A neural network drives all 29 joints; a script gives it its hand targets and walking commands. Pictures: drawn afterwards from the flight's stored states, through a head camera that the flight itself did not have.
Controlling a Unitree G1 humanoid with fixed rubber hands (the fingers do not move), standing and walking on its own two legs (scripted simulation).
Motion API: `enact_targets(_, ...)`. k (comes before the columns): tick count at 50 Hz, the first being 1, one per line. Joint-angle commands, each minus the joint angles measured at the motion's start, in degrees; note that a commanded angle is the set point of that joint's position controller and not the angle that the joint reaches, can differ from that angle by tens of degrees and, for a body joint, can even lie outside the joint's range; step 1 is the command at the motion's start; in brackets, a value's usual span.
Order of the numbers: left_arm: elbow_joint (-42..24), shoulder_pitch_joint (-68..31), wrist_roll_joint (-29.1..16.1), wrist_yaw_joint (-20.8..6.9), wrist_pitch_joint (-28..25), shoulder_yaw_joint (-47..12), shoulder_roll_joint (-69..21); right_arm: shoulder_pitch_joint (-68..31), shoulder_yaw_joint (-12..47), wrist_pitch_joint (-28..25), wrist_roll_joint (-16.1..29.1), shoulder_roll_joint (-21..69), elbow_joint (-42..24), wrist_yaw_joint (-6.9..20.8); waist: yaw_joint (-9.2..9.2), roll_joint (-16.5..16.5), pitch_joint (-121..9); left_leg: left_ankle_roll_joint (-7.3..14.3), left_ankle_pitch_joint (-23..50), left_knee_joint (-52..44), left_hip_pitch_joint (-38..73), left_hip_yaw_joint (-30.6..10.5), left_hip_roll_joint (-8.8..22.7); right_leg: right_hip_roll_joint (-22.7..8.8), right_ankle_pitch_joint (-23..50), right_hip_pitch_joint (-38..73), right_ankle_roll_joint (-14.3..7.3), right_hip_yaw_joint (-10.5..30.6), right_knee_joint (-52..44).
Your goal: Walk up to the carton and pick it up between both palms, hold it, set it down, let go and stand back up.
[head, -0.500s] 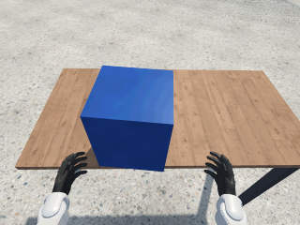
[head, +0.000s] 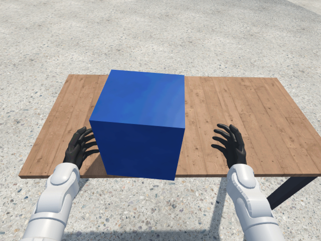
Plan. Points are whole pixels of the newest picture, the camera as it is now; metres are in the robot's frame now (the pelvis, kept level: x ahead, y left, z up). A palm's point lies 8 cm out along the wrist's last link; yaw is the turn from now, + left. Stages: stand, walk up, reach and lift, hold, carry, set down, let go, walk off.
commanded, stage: reach and lift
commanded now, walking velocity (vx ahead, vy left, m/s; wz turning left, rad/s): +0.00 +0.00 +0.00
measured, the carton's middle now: (143, 127) +0.43 +0.06 +0.03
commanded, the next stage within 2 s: none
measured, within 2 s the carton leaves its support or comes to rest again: neither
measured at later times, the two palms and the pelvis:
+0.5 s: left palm (81, 120) +0.39 +0.21 +0.11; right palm (224, 125) +0.38 -0.15 +0.11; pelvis +0.01 +0.00 +0.01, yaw +0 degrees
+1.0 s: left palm (82, 93) +0.44 +0.21 +0.16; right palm (225, 99) +0.43 -0.15 +0.15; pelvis +0.01 +0.00 +0.01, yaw +0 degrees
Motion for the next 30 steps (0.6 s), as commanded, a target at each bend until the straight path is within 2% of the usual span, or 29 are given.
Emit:
enact_targets(1, -10.46, -29.42, -1.99, 0.22, 1.55, 4.43, 11.46, -23.62, -3.40, 2.95, -1.75, -5.66, -8.25, -1.57, -1.70, 6.32, -16.86, -0.17, 7.32, -16.27, -0.77, 3.01, -1.49, 1.43, 4.96, 16.54, -2.20, 3.01, -10.45)
enact_targets(2, -8.23, -30.02, -1.49, 0.00, 2.67, 5.10, 11.88, -25.22, -3.52, 3.58, -1.72, -6.26, -8.07, -1.75, -1.34, 5.51, -16.93, -0.02, 7.74, -16.47, -0.83, 3.17, -1.58, 1.39, 5.85, 17.32, -1.99, 3.06, -10.85)
enact_targets(4, -5.89, -33.84, -1.33, -0.42, 4.13, 5.15, 11.99, -29.50, -4.82, 4.92, -1.87, -6.74, -6.02, -2.01, -2.54, 5.87, -17.67, -0.17, 7.39, -16.71, -1.73, 3.06, -1.43, 1.39, 6.28, 17.19, -2.16, 2.92, -10.57)
enact_targets(5, -2.11, -35.94, -0.64, -0.55, 4.90, 5.79, 12.08, -31.59, -5.43, 5.52, -2.64, -6.98, -3.48, -2.23, -2.49, 5.53, -17.02, -0.11, 5.84, -16.98, -2.78, 3.31, -1.60, 1.32, 4.74, 17.20, -2.09, 2.95, -10.74)
enact_targets(7, -0.91, -38.84, -0.67, -0.60, 5.48, 5.37, 11.89, -34.71, -6.54, 6.33, -2.27, -6.74, -3.18, -2.02, -2.82, 5.88, -17.04, -0.10, 4.59, -17.56, -3.22, 3.29, -1.36, 1.27, 2.51, 16.05, -2.61, 2.44, -11.32)
enact_targets(8, 1.08, -42.00, -0.94, -0.72, 5.99, 5.43, 12.19, -37.17, -6.73, 6.94, -2.28, -6.73, -1.01, -1.95, -3.04, 5.38, -16.51, -0.09, 4.27, -17.53, -3.91, 3.34, -1.38, 1.23, 2.29, 15.63, -2.44, 2.11, -11.61)
enact_targets(9, 0.03, -39.03, -0.26, -0.58, 5.77, 5.81, 11.82, -35.39, -6.61, 6.79, -2.01, -6.19, -2.06, -1.90, -2.69, 5.05, -18.30, -0.01, 5.66, -17.12, -3.06, 3.43, -1.44, 1.38, 3.68, 17.03, -2.47, 2.05, -11.58)
enact_targets(10, 2.41, -41.33, -0.32, -0.72, 5.92, 6.20, 12.38, -38.28, -6.19, 7.12, -1.99, -6.55, -0.52, -2.00, -2.37, 4.58, -17.85, -0.01, 5.97, -17.45, -3.55, 3.49, -1.70, 1.15, 4.67, 17.30, -2.21, 2.20, -11.59)
enact_targets(11, 2.07, -44.06, -0.33, -0.65, 5.75, 5.88, 12.50, -40.15, -7.50, 7.04, -2.06, -7.10, -0.27, -1.99, -3.10, 5.51, -19.63, -0.24, 6.38, -17.31, -3.94, 3.33, -1.49, 1.23, 5.26, 17.43, -2.24, 1.82, -11.36)
enact_targets(12, 1.81, -42.57, -0.29, -0.64, 5.38, 5.59, 12.26, -38.51, -8.18, 6.51, -2.63, -6.88, 0.64, -2.13, -3.85, 4.97, -20.51, -0.60, 7.56, -16.66, -2.77, 3.52, -1.76, 1.37, 6.66, 17.29, -1.99, 1.60, -11.35)
enact_targets(13, 2.19, -43.96, -0.41, -0.70, 5.11, 6.18, 13.09, -39.91, -7.74, 6.18, -2.29, -6.95, -0.18, -2.22, -3.46, 4.83, -22.29, -0.57, 9.02, -16.47, -2.11, 3.63, -1.88, 1.42, 8.56, 17.39, -1.88, 1.47, -11.28)
enact_targets(14, 4.50, -46.17, -0.32, -0.71, 5.01, 6.07, 13.36, -41.97, -8.12, 6.41, -2.65, -7.40, 1.91, -2.27, -3.46, 4.92, -22.35, -0.68, 9.29, -16.15, -3.05, 3.41, -1.91, 1.43, 8.54, 17.36, -1.76, 1.64, -10.93)
enact_targets(15, 4.18, -43.70, 0.45, -0.58, 4.93, 6.06, 13.00, -39.72, -7.88, 6.15, -2.59, -6.68, 2.46, -2.29, -3.67, 5.10, -22.73, -0.81, 11.09, -16.11, -1.66, 3.37, -2.02, 1.62, 10.99, 18.01, -1.58, 1.35, -11.22)
enact_targets(16, 4.51, -47.07, 0.34, -0.65, 4.97, 6.35, 13.84, -42.87, -7.40, 6.16, -1.97, -7.22, 2.86, -2.45, -3.24, 5.42, -23.84, -0.98, 11.84, -15.77, -1.55, 3.46, -2.24, 1.51, 11.73, 18.31, -1.43, 1.38, -10.98)
enact_targets(17, 4.61, -46.47, 0.62, -0.54, 4.94, 5.93, 13.31, -42.32, -7.63, 6.05, -2.00, -7.73, 3.94, -2.38, -3.75, 5.74, -23.76, -1.31, 13.45, -15.81, -0.49, 3.21, -2.08, 1.78, 13.04, 18.32, -1.42, 1.00, -11.10)
enact_targets(18, 2.92, -48.99, -0.09, -0.41, 4.54, 6.05, 14.33, -45.13, -7.88, 5.61, -1.51, -7.99, 2.04, -2.40, -3.16, 5.69, -26.80, -1.21, 14.11, -15.04, 0.25, 3.55, -2.22, 1.84, 13.52, 17.69, -1.45, 1.04, -10.91)
enact_targets(19, 5.22, -47.67, -0.12, -0.36, 4.93, 5.71, 13.75, -44.08, -7.68, 5.86, -1.27, -8.07, 4.38, -2.42, -3.90, 5.43, -25.71, -1.33, 15.55, -14.74, 0.96, 3.06, -2.14, 1.94, 14.90, 17.20, -1.46, 0.69, -11.02)
enact_targets(20, 5.50, -50.53, -0.24, -0.21, 4.88, 5.93, 14.51, -47.14, -8.91, 5.57, -1.89, -9.32, 3.97, -2.57, -3.85, 5.25, -27.56, -1.51, 16.31, -14.41, 1.45, 2.97, -2.13, 2.19, 15.02, 17.43, -1.39, 0.58, -11.00)
enact_targets(21, 4.91, -47.81, 0.30, -0.23, 4.97, 5.76, 14.11, -43.93, -8.03, 5.61, -1.31, -8.65, 5.15, -2.66, -3.87, 5.67, -27.74, -1.79, 18.70, -14.25, 3.45, 3.03, -2.18, 2.27, 17.72, 17.55, -1.23, 0.43, -11.21)
enact_targets(22, 4.38, -50.97, 0.31, -0.11, 5.27, 6.06, 14.66, -47.37, -8.46, 5.26, -1.34, -9.64, 4.06, -2.84, -3.53, 6.06, -29.56, -2.05, 20.59, -13.64, 3.58, 2.93, -2.23, 2.43, 19.56, 18.06, -1.06, 0.42, -10.79)
enact_targets(23, 3.80, -48.51, 0.37, -0.21, 5.28, 6.22, 14.44, -45.43, -7.85, 4.86, -0.85, -8.98, 3.65, -2.95, -3.67, 5.30, -30.58, -2.19, 23.76, -13.12, 5.15, 3.02, -2.38, 2.54, 23.27, 18.45, -0.83, 0.13, -10.74)
enact_targets(25, 3.61, -50.12, 0.98, -0.22, 5.87, 6.22, 14.54, -46.30, -7.56, 4.75, 0.09, -9.69, 4.84, -3.07, -3.78, 7.16, -31.87, -2.74, 26.76, -12.51, 6.76, 2.84, -2.47, 2.95, 25.92, 18.61, -0.71, -0.08, -10.63)
enact_targets(26, 3.20, -51.57, 0.58, -0.17, 6.05, 6.82, 14.97, -48.12, -7.55, 4.53, 0.03, -10.29, 4.22, -3.15, -3.53, 6.37, -32.98, -2.92, 28.19, -12.13, 7.52, 3.09, -2.62, 3.01, 27.16, 18.58, -0.39, -0.20, -10.59)
enact_targets(27, 2.64, -51.98, 0.73, -0.28, 6.56, 7.02, 14.58, -48.02, -7.33, 4.70, 0.66, -10.20, 4.80, -3.14, -4.06, 7.06, -33.44, -2.85, 28.95, -11.67, 7.97, 2.84, -2.59, 3.04, 28.33, 18.15, -0.35, -0.35, -10.54)
enact_targets(28, 2.44, -52.00, 0.98, -0.20, 6.69, 7.18, 14.77, -48.39, -6.83, 4.70, 0.97, -10.05, 4.98, -3.26, -3.33, 7.88, -33.81, -3.13, 29.61, -11.47, 8.16, 2.77, -2.63, 3.31, 27.89, 18.17, -0.51, -0.27, -10.58)
enact_targets(29, 4.80, -52.64, 1.15, -0.20, 7.17, 7.68, 15.09, -49.97, -7.41, 4.74, 0.64, -10.61, 5.89, -3.31, -3.79, 6.03, -32.48, -2.83, 29.04, -11.71, 7.79, 2.71, -2.70, 3.18, 28.24, 17.76, -0.17, -0.30, -10.93)
enact_targets(30, 5.13, -54.32, 1.27, -0.17, 7.18, 7.83, 15.40, -51.21, -7.19, 4.92, 0.92, -11.08, 6.17, -3.21, -3.25, 6.12, -33.12, -2.63, 28.42, -11.81, 6.99, 2.90, -2.66, 3.11, 28.07, 17.96, -0.23, -0.22, -10.60)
